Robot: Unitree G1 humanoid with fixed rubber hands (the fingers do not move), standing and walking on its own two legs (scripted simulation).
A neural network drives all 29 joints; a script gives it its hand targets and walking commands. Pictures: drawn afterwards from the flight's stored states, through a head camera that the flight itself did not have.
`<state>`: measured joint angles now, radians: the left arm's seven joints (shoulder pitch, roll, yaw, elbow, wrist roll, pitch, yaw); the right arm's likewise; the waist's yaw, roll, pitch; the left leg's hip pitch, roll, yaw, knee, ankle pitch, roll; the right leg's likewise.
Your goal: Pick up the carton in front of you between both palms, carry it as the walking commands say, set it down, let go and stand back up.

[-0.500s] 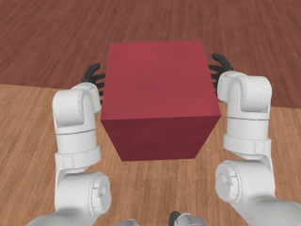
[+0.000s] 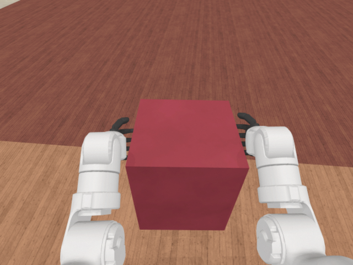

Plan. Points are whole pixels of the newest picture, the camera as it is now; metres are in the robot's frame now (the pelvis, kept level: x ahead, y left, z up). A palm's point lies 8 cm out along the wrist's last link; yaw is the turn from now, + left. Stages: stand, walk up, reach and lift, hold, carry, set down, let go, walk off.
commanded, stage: carry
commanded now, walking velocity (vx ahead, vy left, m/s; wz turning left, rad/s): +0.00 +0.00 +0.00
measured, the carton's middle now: (183, 166) +0.33 +0.00 +0.05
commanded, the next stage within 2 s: none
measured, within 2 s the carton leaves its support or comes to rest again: neither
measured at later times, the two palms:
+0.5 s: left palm (110, 152) +0.31 +0.15 +0.14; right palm (254, 144) +0.32 -0.15 +0.14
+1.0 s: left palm (109, 154) +0.30 +0.15 +0.14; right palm (257, 146) +0.31 -0.15 +0.15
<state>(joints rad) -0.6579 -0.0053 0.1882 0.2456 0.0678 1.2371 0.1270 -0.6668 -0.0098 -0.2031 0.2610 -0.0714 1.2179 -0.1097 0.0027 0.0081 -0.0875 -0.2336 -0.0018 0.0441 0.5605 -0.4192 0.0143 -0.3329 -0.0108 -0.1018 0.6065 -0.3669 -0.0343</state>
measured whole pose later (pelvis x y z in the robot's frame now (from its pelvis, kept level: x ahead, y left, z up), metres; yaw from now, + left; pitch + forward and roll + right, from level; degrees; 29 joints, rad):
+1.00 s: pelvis -0.03 +0.00 +0.00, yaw +0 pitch +1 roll +0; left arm -0.63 0.00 0.17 0.19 0.05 1.25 0.13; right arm -0.66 -0.01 -0.19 0.22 -0.06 1.23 -0.11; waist 0.00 0.01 -0.11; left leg -0.26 -0.01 0.04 0.52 -0.39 0.03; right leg -0.36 -0.01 -0.11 0.57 -0.37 -0.05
